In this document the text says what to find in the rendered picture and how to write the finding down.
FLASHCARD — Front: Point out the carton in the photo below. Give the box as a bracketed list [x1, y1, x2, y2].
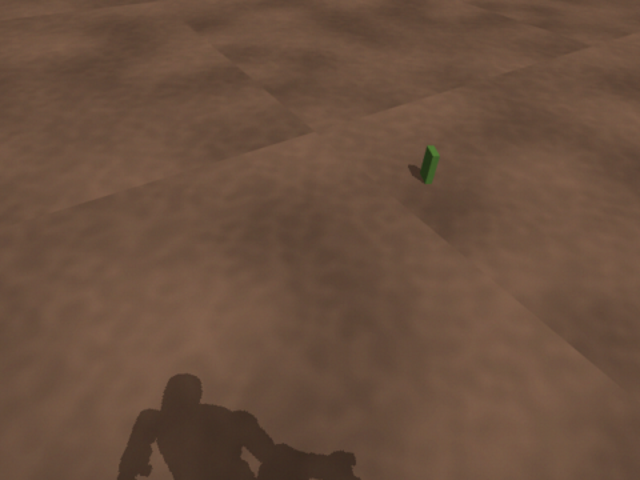
[420, 145, 440, 184]

